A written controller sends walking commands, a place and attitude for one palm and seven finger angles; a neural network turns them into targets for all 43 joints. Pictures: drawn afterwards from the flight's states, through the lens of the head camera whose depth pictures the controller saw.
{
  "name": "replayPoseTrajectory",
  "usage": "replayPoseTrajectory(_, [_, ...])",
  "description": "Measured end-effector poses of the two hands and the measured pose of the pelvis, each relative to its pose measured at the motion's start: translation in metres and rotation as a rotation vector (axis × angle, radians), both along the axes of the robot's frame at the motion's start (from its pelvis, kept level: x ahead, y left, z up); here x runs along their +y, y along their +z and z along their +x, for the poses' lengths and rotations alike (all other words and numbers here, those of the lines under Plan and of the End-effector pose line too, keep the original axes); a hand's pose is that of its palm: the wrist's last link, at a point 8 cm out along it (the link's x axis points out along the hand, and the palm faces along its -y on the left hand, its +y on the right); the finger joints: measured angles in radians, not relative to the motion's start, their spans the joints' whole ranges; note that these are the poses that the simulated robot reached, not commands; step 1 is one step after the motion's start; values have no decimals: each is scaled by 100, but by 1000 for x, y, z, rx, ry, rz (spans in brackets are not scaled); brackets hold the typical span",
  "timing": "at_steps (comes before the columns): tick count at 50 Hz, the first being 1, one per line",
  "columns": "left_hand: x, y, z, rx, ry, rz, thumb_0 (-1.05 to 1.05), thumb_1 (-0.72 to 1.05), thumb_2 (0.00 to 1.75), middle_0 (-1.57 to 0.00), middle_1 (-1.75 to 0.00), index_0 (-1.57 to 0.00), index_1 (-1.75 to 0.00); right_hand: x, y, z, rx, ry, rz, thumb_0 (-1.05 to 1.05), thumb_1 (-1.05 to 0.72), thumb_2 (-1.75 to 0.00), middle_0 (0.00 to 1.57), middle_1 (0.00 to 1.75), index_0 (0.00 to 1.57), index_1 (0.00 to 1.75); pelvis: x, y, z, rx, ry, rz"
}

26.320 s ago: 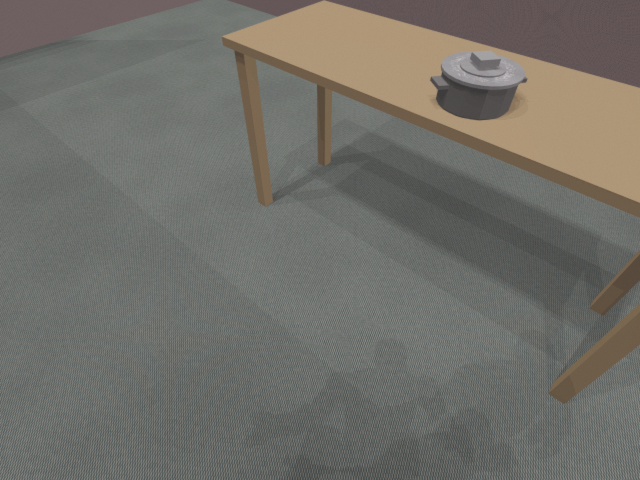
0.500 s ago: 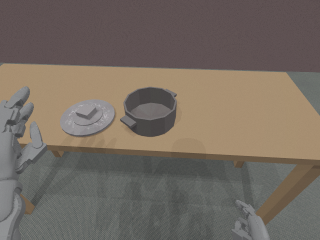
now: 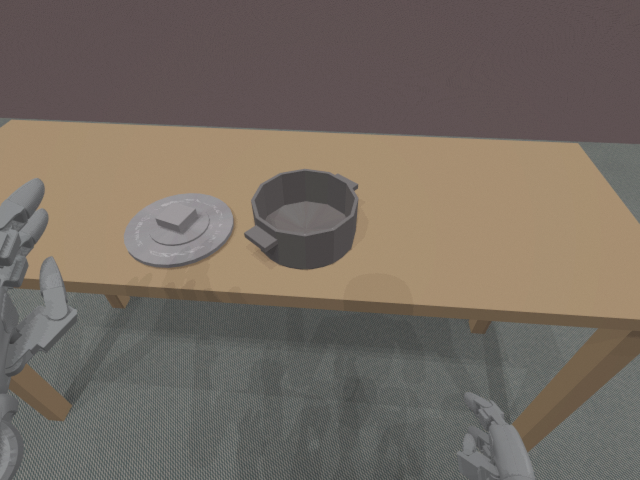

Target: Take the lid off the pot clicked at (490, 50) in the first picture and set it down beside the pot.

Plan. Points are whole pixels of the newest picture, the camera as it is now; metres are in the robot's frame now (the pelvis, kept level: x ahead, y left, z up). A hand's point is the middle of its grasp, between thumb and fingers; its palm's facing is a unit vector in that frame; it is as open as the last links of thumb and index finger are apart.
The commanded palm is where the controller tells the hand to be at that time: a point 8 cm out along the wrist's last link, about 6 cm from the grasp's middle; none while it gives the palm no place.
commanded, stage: step back with the hand held close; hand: left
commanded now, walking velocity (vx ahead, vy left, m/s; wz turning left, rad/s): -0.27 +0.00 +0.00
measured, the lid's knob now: (176, 216) +0.52 +0.33 +0.02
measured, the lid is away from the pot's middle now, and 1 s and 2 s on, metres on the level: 0.24 0.24 0.24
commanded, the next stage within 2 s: stop stepping back and stand still in 1.18 s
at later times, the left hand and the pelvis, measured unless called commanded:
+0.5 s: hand (21, 392) +0.13 +0.25 +0.19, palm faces +0.37 -0.80 -0.47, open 7.4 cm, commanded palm +0.06 +0.30 +0.20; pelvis -0.07 +0.02 -0.02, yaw +0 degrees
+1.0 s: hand out of the picture +0.04 +0.25 +0.19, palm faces +0.42 -0.80 -0.42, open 7.4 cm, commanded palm -0.03 +0.31 +0.20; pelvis -0.14 +0.02 -0.03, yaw +3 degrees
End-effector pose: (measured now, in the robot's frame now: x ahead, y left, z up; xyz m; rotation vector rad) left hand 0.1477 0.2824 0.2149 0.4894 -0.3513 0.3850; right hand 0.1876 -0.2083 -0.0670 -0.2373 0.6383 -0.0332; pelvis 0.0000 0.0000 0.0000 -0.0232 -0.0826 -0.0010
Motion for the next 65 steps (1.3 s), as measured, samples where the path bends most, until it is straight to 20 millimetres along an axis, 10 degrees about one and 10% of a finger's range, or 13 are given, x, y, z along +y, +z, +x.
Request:
replayPoseTrajectory(13, [-1,-20,-3,129,-144,68,1,88,90,-21,-30,-21,-31,-26,4,-44,67,-164,-59,1,-90,-90,20,30,20,30,17,-4,-22,63,-22,10])
replayPoseTrajectory(51, [11,-13,-152,-134,-86,103,1,88,90,-21,-30,-21,-31,-10,-21,-169,64,-114,-79,1,-90,-90,20,30,21,30,26,-28,-146,36,54,-18])
replayPoseTrajectory(65, [29,-10,-230,-174,-43,115,1,88,90,-21,-30,-21,-31,29,-30,-225,36,-23,4,1,-90,-90,20,30,21,30,32,-31,-217,55,54,-23])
